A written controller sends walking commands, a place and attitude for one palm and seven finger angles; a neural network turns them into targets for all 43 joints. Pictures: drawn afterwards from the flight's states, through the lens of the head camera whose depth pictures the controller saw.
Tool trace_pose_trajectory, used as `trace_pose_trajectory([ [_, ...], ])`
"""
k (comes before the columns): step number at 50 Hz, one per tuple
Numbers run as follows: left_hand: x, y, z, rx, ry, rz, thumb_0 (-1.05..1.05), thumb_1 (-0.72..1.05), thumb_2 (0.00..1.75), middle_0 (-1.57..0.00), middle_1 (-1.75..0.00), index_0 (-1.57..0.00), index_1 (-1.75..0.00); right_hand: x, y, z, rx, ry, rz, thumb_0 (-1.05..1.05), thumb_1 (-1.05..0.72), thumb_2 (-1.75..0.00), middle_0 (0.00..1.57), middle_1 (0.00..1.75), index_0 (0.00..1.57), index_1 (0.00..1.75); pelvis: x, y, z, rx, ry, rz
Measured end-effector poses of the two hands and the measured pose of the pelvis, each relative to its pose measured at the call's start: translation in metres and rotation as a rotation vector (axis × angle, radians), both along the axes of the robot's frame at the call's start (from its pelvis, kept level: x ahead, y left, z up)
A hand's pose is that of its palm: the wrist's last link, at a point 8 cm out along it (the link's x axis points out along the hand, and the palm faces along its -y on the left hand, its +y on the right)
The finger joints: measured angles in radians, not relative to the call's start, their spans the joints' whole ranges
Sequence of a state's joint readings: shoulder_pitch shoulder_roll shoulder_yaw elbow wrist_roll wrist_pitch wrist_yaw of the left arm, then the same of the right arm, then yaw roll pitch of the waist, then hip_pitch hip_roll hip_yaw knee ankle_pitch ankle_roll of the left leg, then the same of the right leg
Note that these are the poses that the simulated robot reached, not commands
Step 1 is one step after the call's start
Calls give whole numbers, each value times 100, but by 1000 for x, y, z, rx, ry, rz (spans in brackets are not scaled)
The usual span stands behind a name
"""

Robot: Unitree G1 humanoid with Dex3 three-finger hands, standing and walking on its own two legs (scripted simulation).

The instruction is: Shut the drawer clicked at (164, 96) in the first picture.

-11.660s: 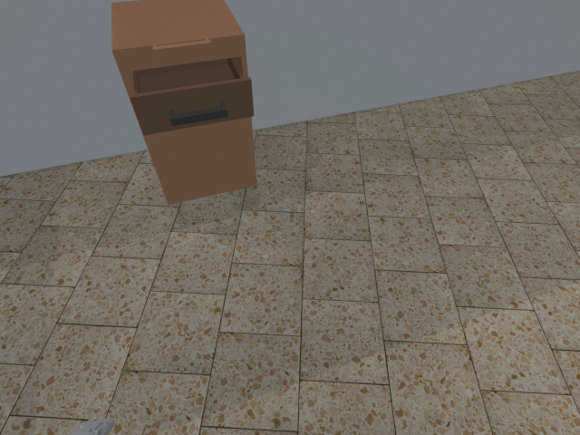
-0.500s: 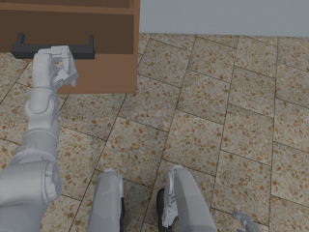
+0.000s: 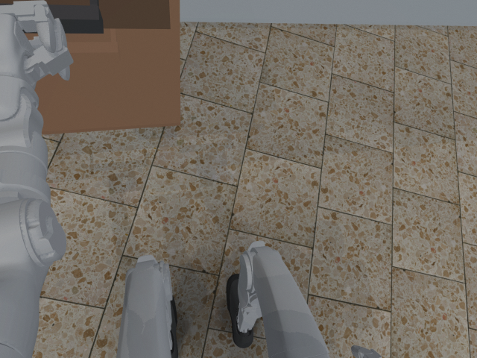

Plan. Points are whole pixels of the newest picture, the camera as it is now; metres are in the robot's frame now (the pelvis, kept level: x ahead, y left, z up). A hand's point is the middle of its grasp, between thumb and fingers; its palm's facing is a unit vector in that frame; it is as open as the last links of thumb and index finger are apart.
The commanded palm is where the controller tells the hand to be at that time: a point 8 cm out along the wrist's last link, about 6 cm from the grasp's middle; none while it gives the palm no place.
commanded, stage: push the drawer shut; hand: left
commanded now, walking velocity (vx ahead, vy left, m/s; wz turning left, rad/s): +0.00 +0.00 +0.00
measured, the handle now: (29, 6) +0.63 +0.26 +0.04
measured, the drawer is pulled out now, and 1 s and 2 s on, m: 0.07 0.00 0.00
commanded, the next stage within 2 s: pull the fist back off the drawer in 0.66 s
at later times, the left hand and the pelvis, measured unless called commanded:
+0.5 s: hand (61, 13) +0.62 +0.22 +0.04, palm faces +0.07 -1.00 -0.03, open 2.8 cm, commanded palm +0.64 +0.21 +0.04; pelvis +0.01 +0.00 -0.01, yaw -2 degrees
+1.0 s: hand (58, 5) +0.63 +0.22 +0.04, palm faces +0.07 -1.00 -0.05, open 2.9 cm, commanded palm +0.64 +0.20 +0.04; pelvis +0.00 +0.00 -0.01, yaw -3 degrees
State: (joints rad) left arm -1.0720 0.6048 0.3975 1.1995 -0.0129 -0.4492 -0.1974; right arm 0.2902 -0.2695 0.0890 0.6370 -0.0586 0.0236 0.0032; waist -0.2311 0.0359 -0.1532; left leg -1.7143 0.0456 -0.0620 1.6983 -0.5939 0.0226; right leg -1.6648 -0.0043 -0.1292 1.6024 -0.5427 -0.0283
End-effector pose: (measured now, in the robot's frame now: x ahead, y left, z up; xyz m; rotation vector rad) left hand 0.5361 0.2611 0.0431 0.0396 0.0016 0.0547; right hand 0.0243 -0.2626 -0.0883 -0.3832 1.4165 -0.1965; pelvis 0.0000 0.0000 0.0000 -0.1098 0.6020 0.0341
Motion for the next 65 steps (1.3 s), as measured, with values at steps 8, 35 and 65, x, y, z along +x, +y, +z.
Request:
trace_pose_trajectory([
  [8,19,4,0,-6,3,3,-4,69,92,-140,-160,-140,-160,-7,5,2,-5,36,-14,0,-90,-90,20,30,21,30,2,2,-2,-10,20,-3],
  [35,75,11,-1,-1,20,9,-7,64,94,-140,-160,-140,-160,-42,13,5,-26,170,-75,0,-90,-90,20,30,21,30,4,0,-14,-32,76,-15],
  [65,57,-2,0,-13,40,13,1,87,90,-140,-160,-140,-160,-33,26,15,48,145,-108,0,-90,-90,20,30,21,30,14,7,7,-19,54,-32],
])
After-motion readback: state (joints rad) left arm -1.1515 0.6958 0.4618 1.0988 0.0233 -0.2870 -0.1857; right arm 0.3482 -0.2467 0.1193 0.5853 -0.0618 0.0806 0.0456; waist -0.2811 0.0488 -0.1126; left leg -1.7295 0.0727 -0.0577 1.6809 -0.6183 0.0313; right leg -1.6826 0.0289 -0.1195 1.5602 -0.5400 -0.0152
